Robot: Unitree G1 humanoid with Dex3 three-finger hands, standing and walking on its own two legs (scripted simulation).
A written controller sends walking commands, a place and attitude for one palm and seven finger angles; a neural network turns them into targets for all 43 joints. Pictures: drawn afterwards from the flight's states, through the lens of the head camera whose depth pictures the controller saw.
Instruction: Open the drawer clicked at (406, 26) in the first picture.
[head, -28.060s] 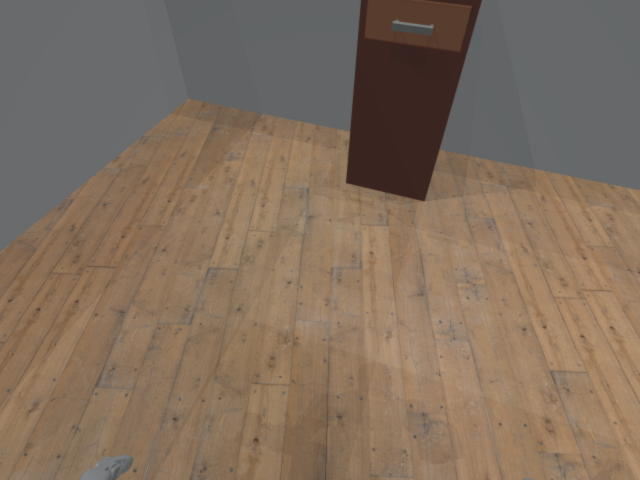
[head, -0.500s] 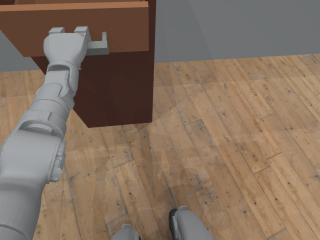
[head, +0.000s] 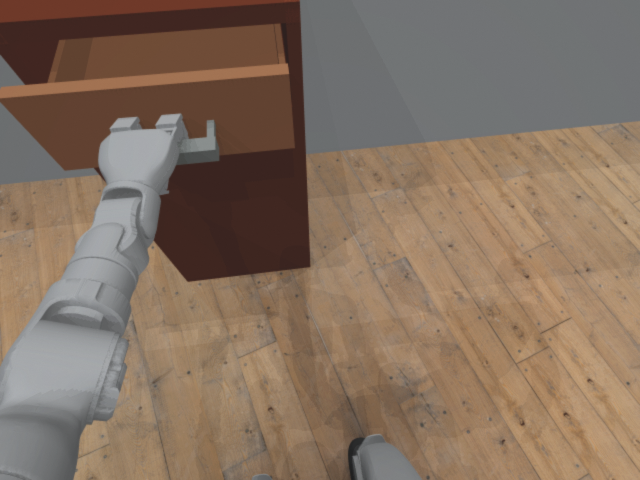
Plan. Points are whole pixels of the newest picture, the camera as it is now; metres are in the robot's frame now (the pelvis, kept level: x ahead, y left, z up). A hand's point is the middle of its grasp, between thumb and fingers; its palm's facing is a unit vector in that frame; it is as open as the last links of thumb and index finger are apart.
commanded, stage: pull the drawer open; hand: left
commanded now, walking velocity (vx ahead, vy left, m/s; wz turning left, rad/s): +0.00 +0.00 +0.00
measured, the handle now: (165, 142) +0.56 +0.17 +0.04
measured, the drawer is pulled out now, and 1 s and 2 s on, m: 0.10 0.23 0.29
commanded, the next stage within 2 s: open the thumb to release the handle in 1.60 s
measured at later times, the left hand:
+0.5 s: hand (156, 230) +0.43 +0.18 +0.02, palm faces -0.01 -0.03 -1.00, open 5.8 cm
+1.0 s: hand (153, 277) +0.37 +0.17 +0.02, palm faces +0.01 -0.04 -1.00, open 5.7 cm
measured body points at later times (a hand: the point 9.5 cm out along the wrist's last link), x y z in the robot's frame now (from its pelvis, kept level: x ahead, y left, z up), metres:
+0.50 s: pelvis +0.01 +0.00 +0.01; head +0.09 -0.02 +0.45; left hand +0.43 +0.18 +0.07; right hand +0.11 -0.25 -0.13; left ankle -0.07 +0.10 -0.70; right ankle +0.03 -0.12 -0.70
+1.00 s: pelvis +0.00 -0.01 +0.02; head +0.06 -0.03 +0.46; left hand +0.36 +0.17 +0.07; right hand +0.12 -0.27 -0.12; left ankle -0.07 +0.10 -0.70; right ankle +0.03 -0.12 -0.70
